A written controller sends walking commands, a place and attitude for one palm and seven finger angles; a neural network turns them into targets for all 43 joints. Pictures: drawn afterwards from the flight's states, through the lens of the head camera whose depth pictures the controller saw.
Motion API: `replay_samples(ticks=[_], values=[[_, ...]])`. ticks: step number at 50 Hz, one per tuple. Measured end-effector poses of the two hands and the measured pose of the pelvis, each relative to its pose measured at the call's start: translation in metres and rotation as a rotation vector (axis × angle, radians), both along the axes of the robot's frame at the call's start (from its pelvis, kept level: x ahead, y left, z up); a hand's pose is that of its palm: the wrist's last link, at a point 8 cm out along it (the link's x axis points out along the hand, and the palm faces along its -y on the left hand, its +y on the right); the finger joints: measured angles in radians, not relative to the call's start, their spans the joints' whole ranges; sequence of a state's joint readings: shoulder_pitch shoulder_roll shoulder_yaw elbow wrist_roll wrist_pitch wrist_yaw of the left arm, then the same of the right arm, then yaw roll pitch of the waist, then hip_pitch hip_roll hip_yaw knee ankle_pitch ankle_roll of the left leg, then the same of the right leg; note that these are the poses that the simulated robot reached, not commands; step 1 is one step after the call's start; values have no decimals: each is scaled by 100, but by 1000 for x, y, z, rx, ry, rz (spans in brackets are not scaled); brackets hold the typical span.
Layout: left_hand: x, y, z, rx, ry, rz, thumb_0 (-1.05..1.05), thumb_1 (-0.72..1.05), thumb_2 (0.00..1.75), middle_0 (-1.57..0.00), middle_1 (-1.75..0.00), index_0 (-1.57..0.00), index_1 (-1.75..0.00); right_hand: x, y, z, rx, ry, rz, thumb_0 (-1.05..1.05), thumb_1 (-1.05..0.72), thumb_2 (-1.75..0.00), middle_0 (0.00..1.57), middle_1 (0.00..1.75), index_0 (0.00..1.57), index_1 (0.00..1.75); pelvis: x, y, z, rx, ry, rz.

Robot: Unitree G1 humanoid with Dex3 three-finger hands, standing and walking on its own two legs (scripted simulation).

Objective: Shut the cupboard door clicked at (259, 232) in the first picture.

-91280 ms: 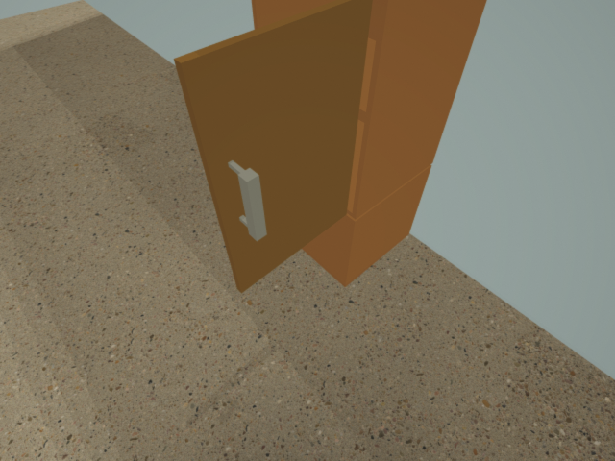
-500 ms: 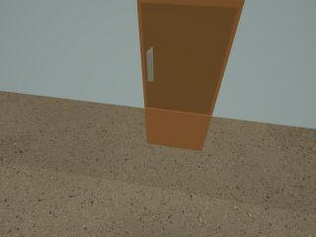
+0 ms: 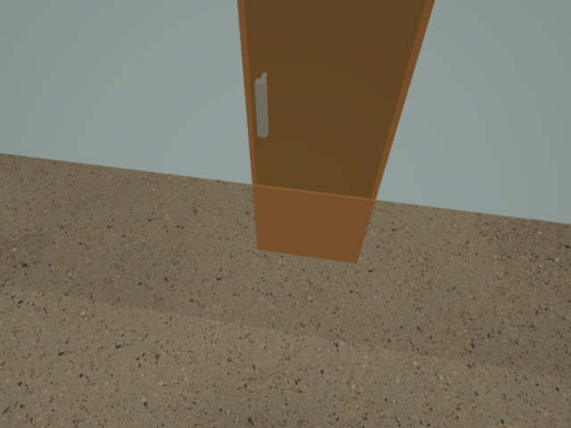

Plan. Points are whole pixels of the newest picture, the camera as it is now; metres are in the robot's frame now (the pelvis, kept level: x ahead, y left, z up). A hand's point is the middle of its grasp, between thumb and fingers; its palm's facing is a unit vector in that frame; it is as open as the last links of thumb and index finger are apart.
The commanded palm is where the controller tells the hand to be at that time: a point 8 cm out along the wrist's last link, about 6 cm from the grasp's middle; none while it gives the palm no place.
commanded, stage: look to check the result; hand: left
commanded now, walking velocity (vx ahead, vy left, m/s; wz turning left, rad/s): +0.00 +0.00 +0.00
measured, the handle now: (263, 105) +0.89 +0.11 -0.03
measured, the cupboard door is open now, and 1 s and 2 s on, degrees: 0 0 0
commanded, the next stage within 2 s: stand and wait in 0.34 s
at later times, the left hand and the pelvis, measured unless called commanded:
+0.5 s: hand out of the picture +0.02 +0.19 -0.17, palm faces +0.02 -0.97 -0.23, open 7.4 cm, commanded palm none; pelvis +0.02 -0.01 +0.00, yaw +0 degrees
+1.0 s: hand out of the picture +0.05 +0.20 -0.17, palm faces +0.00 -0.96 -0.27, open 7.4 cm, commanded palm none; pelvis +0.03 -0.01 +0.00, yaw +0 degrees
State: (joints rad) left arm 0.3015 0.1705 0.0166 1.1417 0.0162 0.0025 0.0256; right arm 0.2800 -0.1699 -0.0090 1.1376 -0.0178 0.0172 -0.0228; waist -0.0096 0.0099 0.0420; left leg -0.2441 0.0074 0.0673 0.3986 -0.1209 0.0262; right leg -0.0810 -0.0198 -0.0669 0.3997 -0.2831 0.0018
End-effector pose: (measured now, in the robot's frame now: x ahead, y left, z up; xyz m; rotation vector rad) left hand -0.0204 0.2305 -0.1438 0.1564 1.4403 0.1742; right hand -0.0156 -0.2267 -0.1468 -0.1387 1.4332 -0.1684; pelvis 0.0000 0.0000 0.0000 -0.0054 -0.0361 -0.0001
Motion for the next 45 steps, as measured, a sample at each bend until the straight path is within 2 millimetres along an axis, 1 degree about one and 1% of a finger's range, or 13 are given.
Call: replay_samples(ticks=[9, 17, 23, 37, 45], values=[[5, 1, 2, 11, 3, 2, 0, 91, 90, -20, -30, -20, -30, 22, -4, 0, -1, -33, 18, 0, -91, -89, 20, 30, 20, 29, 6, -2, 1, 3, 0, -1], [19, 0, 3, 14, -18, -5, 0, 91, 90, -20, -30, -20, -30, 45, -13, 2, -17, -74, 35, 0, -91, -89, 20, 30, 20, 29, 11, -4, 1, 5, 1, -2], [31, 2, 4, 20, -38, -14, 0, 91, 90, -20, -30, -20, -30, 58, -21, 5, -31, -92, 44, 0, -91, -89, 20, 30, 20, 29, 15, -6, 2, 6, 2, -2], [56, 9, 9, 48, -72, -33, 0, 91, 90, -20, -30, -20, -30, 71, -37, 9, -55, -99, 54, 0, -91, -89, 20, 30, 20, 29, 24, -11, 3, 8, 5, -3], [65, 12, 11, 59, -84, -40, 0, 91, 90, -20, -30, -20, -30, 76, -42, 10, -61, -99, 57, 0, -91, -89, 20, 30, 20, 29, 27, -13, 3, 9, 4, -3]])
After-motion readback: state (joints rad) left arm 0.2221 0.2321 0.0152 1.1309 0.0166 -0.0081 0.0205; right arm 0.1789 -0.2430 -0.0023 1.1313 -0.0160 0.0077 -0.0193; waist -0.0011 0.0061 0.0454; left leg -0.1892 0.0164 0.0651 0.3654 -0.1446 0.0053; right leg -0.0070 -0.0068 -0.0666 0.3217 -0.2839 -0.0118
